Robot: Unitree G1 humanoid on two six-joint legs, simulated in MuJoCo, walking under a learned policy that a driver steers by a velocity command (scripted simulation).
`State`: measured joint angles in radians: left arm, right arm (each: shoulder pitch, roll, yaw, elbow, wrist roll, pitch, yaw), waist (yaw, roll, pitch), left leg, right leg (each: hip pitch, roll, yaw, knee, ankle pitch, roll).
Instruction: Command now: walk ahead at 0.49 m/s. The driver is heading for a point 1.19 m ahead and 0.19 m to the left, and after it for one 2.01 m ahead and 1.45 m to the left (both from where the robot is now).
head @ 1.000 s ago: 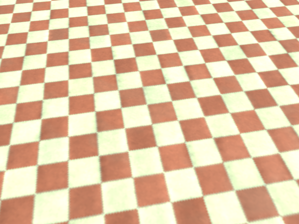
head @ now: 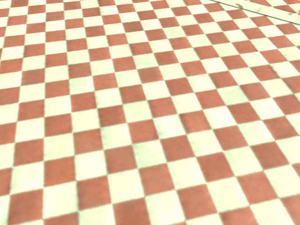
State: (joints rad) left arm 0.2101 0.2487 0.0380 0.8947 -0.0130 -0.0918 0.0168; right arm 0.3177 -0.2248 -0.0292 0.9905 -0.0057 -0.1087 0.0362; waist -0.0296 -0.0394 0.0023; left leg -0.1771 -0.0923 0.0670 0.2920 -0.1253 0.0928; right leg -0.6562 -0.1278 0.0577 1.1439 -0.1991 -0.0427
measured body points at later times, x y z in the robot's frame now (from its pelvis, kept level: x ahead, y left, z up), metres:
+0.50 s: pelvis +0.28 -0.08 +0.00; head +0.30 -0.10 +0.45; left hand +0.33 +0.18 -0.12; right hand +0.35 -0.35 -0.14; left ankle +0.26 +0.08 -0.65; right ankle +0.30 -0.17 -0.74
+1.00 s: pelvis +0.41 -0.05 -0.01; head +0.46 -0.01 +0.44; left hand +0.49 +0.26 -0.13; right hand +0.63 -0.27 -0.10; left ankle +0.48 +0.04 -0.74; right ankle +0.45 -0.21 -0.67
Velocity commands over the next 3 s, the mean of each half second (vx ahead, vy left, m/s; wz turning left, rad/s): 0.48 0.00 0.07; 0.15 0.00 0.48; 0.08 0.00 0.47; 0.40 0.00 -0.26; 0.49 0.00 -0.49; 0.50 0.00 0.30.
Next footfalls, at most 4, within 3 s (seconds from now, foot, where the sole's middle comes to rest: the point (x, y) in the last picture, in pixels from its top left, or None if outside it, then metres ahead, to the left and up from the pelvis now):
0.30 right None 0.34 -0.17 -0.78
0.80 left None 0.52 0.05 -0.78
1.28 right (188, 216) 0.56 -0.16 -0.78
1.70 left None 0.47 0.10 -0.78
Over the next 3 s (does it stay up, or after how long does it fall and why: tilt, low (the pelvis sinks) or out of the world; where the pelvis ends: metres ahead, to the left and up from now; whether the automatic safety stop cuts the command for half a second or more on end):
stays up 1.13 0.17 0.00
